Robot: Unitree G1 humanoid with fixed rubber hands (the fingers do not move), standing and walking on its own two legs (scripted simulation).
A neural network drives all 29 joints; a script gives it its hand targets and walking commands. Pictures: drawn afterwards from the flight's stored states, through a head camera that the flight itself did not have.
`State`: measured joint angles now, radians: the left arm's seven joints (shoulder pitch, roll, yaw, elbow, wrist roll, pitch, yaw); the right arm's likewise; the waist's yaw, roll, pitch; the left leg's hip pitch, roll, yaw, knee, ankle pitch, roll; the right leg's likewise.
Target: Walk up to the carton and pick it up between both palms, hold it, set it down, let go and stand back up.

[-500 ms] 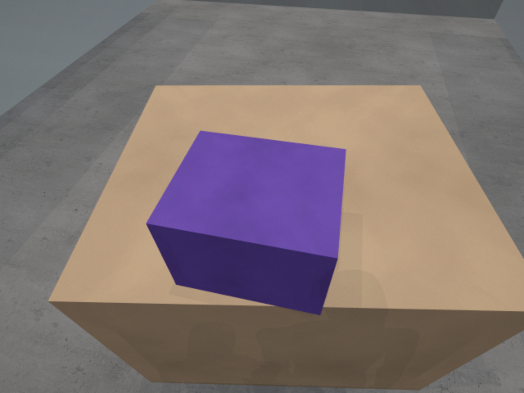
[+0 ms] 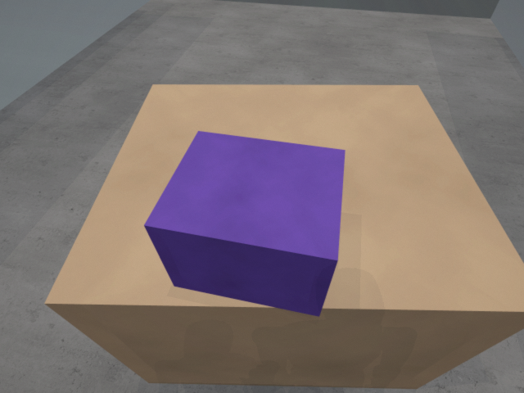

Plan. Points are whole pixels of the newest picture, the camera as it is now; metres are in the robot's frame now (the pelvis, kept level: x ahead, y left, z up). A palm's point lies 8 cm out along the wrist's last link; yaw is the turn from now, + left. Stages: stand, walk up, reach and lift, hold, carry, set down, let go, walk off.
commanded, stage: stand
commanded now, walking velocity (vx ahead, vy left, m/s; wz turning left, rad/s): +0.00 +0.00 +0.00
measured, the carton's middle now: (256, 220) +0.41 +0.03 +0.01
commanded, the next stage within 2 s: none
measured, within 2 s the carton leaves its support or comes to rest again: neither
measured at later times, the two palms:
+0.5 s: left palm out of the picture -0.02 +0.23 -0.14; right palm out of the picture -0.02 -0.21 -0.15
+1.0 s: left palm out of the picture -0.01 +0.23 -0.15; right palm out of the picture -0.01 -0.20 -0.15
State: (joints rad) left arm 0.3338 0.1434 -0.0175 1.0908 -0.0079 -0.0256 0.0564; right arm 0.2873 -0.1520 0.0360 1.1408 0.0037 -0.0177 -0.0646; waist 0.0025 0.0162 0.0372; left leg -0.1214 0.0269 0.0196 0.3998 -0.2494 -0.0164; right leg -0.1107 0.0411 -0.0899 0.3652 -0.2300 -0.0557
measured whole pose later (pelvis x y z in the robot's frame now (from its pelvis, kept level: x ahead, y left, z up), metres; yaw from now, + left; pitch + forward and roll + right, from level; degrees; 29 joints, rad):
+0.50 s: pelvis +0.00 +0.01 +0.00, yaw +0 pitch -2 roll +0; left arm 0.33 0.14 -0.03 1.11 0.00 -0.02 0.06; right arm 0.31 -0.15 0.03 1.15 0.01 -0.02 -0.06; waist 0.00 0.01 0.03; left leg -0.12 0.01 0.03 0.39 -0.25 0.00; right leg -0.12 0.02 -0.08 0.39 -0.24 -0.04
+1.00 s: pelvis +0.00 +0.02 +0.00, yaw +0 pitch -2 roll +0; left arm 0.31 0.14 -0.04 1.12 -0.01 -0.03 0.06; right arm 0.31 -0.14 0.03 1.13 0.01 -0.03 -0.06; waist 0.01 0.00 0.03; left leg -0.11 0.00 0.04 0.39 -0.25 0.01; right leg -0.12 0.01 -0.07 0.40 -0.25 -0.03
